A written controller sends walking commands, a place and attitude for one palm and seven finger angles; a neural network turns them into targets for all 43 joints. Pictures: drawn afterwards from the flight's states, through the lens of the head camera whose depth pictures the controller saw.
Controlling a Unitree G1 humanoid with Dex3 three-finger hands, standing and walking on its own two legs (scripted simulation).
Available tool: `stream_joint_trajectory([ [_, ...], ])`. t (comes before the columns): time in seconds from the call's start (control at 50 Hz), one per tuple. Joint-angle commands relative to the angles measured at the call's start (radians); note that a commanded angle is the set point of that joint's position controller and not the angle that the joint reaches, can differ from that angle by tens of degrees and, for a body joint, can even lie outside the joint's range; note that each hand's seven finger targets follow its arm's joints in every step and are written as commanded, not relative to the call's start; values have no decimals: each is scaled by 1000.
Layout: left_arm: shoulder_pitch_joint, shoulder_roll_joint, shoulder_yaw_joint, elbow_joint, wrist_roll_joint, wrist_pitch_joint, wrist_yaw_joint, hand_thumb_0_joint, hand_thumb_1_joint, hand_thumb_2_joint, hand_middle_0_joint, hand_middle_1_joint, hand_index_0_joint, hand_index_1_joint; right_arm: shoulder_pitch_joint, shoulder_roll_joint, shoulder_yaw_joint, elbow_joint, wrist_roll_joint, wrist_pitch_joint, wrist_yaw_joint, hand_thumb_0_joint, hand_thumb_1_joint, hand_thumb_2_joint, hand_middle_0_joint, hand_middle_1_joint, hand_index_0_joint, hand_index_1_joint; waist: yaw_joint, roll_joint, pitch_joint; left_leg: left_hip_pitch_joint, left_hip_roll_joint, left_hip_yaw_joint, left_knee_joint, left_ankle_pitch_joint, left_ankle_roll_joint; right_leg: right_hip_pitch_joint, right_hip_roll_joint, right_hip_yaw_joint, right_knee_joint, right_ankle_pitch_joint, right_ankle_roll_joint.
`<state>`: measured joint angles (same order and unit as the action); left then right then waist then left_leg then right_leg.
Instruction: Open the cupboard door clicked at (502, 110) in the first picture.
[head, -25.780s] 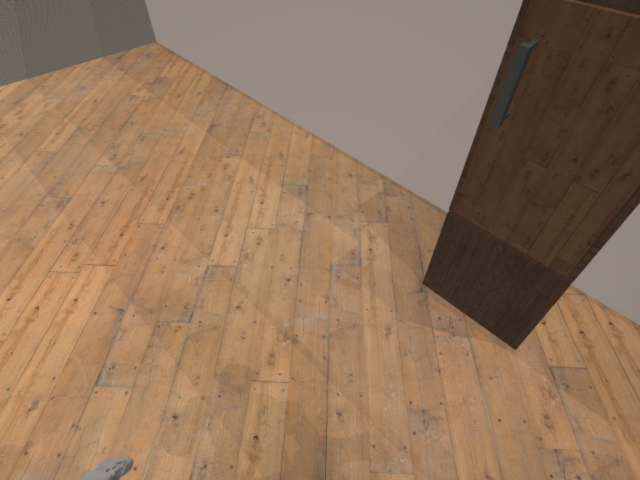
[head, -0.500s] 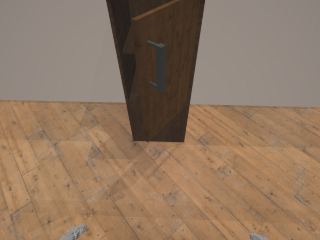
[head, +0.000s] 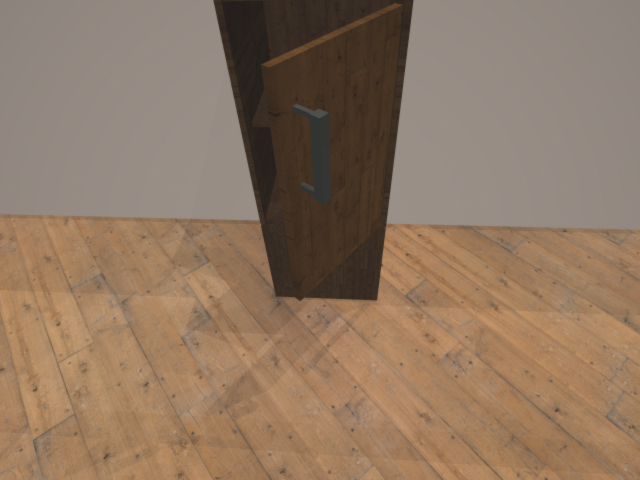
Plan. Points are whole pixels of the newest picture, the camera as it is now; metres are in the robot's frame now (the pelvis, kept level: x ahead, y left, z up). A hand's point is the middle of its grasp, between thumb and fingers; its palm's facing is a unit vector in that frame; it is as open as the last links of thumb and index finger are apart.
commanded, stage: let the arm hang, fingers relaxed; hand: left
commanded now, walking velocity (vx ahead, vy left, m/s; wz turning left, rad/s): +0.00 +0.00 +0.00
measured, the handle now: (311, 156) +0.61 +0.05 +0.08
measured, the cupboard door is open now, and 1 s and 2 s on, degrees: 53 53 53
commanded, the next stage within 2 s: look to check the result in 0.36 s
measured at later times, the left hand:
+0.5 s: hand out of the picture -0.01 +0.14 -0.17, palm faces +0.04 -0.98 -0.18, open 7.3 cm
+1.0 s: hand out of the picture +0.01 +0.14 -0.17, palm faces +0.04 -0.98 -0.18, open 7.3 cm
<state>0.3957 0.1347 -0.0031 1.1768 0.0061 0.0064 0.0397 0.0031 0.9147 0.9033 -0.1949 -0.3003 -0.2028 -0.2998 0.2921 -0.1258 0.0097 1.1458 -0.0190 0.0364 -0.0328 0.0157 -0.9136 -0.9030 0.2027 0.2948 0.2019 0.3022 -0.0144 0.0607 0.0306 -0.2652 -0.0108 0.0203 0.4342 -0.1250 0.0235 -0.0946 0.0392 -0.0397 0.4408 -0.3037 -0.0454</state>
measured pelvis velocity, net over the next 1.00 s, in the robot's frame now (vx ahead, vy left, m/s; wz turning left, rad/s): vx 0.03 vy -0.02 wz -0.01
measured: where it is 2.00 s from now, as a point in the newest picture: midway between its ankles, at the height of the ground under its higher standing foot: outside the picture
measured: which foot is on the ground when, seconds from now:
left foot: down 0.00-1.00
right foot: down 0.00-1.00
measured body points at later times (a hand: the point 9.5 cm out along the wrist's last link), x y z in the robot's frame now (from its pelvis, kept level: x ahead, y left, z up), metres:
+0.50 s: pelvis +0.02 -0.01 +0.00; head +0.03 -0.02 +0.45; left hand -0.01 +0.20 -0.16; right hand -0.01 -0.22 -0.17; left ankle +0.07 +0.10 -0.74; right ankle -0.04 -0.09 -0.74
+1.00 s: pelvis +0.03 -0.02 +0.00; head +0.04 -0.03 +0.45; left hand +0.01 +0.19 -0.16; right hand +0.02 -0.23 -0.17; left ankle +0.07 +0.10 -0.74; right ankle -0.04 -0.09 -0.74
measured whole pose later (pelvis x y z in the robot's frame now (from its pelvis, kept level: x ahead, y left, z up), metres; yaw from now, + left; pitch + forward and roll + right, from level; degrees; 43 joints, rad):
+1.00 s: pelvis +0.03 -0.02 +0.00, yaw -1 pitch -2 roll +1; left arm 0.32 0.10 0.00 1.15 0.01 -0.01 0.04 0.00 0.91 0.90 -0.20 -0.30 -0.20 -0.30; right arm 0.26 -0.14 0.01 1.16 -0.02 0.01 -0.05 0.01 -0.91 -0.90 0.20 0.29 0.20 0.30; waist -0.01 0.01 0.05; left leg -0.21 0.00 0.03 0.41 -0.16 0.00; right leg -0.03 0.05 -0.03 0.39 -0.32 -0.06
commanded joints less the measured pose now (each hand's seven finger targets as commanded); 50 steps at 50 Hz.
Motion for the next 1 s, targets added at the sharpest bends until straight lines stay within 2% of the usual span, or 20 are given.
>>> stream_joint_trajectory([
  [0.0,58,81,9,-25,-3,-17,11,0,900,900,-200,-300,-200,-300,80,-81,-20,-10,2,-13,-2,0,-900,-900,200,300,200,300,-2,-102,117,76,90,-90,-42,-37,17,-223,-135,126,-174,-60,-24],
  [0.06,57,76,12,-26,-4,-18,11,0,900,900,-200,-300,-200,-300,78,-72,-17,-2,-1,-17,-3,0,-900,-900,200,300,200,300,2,-80,128,67,92,-91,-53,-29,17,-211,-131,126,-160,-29,-23],
  [0.12,54,67,15,-27,-4,-21,13,0,900,900,-200,-300,-200,-300,79,-66,-18,-4,0,-23,-6,0,-900,-900,200,300,200,300,4,-77,108,63,95,-91,-51,6,18,-173,-130,122,-149,32,-19],
  [0.16,49,66,19,-31,-4,-23,13,0,900,900,-200,-300,-200,-300,79,-65,-17,-2,-1,-28,-9,0,-900,-900,200,300,200,300,8,-52,88,61,97,-90,-49,40,19,-138,-130,119,-139,87,-16],
  [0.22,43,63,22,-33,-5,-22,14,0,900,900,-200,-300,-200,-300,75,-61,-18,-5,0,-30,-12,0,-900,-900,200,300,200,300,9,-29,88,63,98,-90,-49,45,17,-127,-132,116,-139,104,-16],
  [0.32,36,59,23,-30,-6,-21,13,0,900,900,-200,-300,-200,-300,75,-64,-19,-6,0,-28,-14,0,-900,-900,200,300,200,300,7,-40,97,71,99,-87,-46,44,14,-127,-131,115,-149,108,-14],
  [0.38,34,58,24,-33,-5,-23,12,0,900,900,-200,-300,-200,-300,74,-70,-19,-8,0,-30,-16,0,-900,-900,200,300,200,300,6,-36,77,86,100,-85,-42,74,15,-108,-130,117,-145,154,-12],
  [0.4,39,61,24,-33,-5,-24,14,0,900,900,-200,-300,-200,-300,73,-71,-20,-11,2,-29,-16,0,-900,-900,200,300,200,300,8,-61,60,95,101,-85,-36,81,16,-100,-130,116,-146,172,-7],
  [0.46,34,61,24,-35,-5,-24,14,0,900,900,-200,-300,-200,-300,69,-77,-21,-10,2,-29,-17,0,-900,-900,200,300,200,300,5,-70,58,102,102,-78,-35,87,15,-93,-134,118,-146,205,-3],
  [0.62,38,68,23,-33,-5,-22,13,0,900,900,-200,-300,-200,-300,54,-82,-21,-12,3,-28,-17,0,-900,-900,200,300,200,300,7,-70,74,113,105,-81,-43,97,18,-99,-130,115,-148,200,-1],
  [0.68,40,70,21,-32,-5,-23,14,0,900,900,-200,-300,-200,-300,48,-87,-21,-8,3,-28,-17,0,-900,-900,200,300,200,300,7,-92,72,118,105,-79,-44,98,17,-95,-132,114,-149,218,3],
  [0.8,35,71,22,-32,-4,-22,14,0,900,900,-200,-300,-200,-300,36,-93,-20,-9,3,-29,-17,0,-900,-900,200,300,200,300,9,-56,78,124,106,-84,-50,99,18,-99,-129,116,-155,189,0],
  [0.98,21,77,22,-35,-5,-24,12,0,900,900,-200,-300,-200,-300,31,-97,-19,-7,2,-32,-17,0,-900,-900,200,300,200,300,7,-63,66,127,104,-82,-53,110,15,-75,-134,113,-156,219,1],
])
